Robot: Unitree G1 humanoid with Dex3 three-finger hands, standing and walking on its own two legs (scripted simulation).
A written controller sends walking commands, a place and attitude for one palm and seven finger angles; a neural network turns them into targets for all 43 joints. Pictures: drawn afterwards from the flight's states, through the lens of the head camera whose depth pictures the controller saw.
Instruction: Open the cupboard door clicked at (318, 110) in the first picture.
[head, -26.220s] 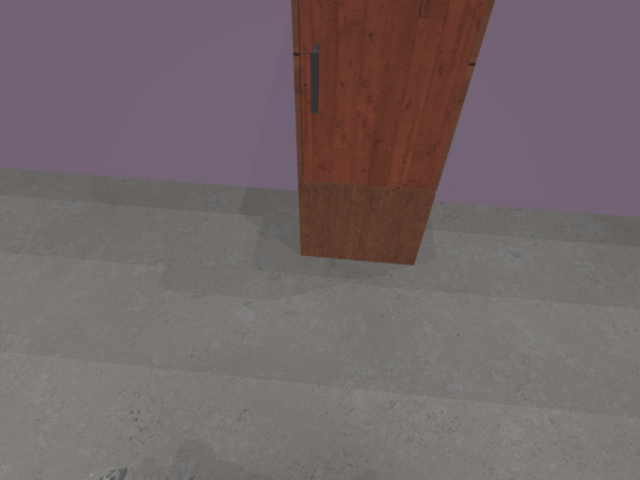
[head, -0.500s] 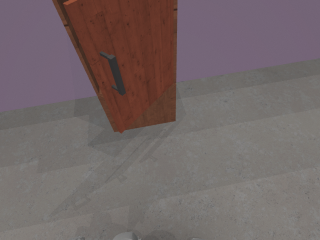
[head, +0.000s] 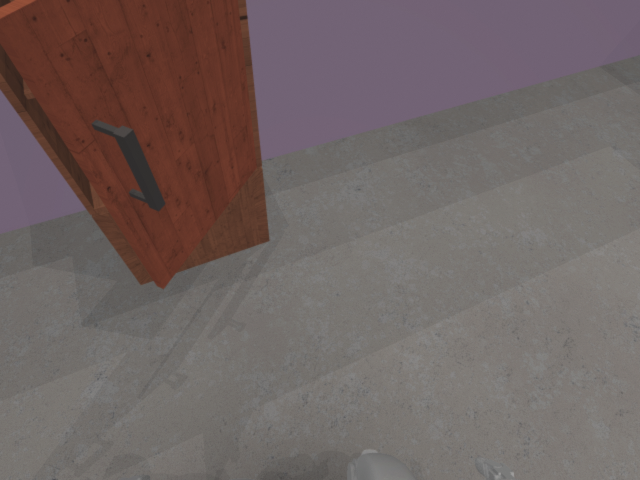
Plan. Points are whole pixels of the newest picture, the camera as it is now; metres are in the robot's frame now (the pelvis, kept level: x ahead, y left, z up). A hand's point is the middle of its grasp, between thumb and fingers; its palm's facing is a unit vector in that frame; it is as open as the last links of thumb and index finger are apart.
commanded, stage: walk to a spot facing it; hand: left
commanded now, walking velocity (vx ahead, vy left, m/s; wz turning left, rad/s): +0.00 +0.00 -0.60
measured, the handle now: (131, 168) +0.51 +0.35 +0.01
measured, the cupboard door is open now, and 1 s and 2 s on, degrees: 41 41 41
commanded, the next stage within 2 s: turn to face it in 1.96 s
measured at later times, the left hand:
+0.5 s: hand (236, 443) +0.17 +0.13 -0.16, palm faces -0.32 -0.92 -0.24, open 7.4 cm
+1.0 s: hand (330, 371) +0.29 +0.01 -0.16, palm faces -0.58 -0.78 -0.23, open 7.4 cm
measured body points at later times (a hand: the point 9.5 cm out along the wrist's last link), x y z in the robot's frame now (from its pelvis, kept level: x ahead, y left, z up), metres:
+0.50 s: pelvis +0.03 -0.03 +0.00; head +0.08 -0.05 +0.45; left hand +0.19 +0.18 -0.15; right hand +0.02 -0.31 -0.14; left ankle +0.07 +0.10 -0.71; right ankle +0.00 -0.13 -0.74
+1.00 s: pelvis +0.11 -0.11 +0.00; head +0.14 -0.14 +0.44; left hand +0.32 +0.05 -0.14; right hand -0.03 -0.35 -0.15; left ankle +0.18 +0.01 -0.68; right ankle +0.02 -0.18 -0.74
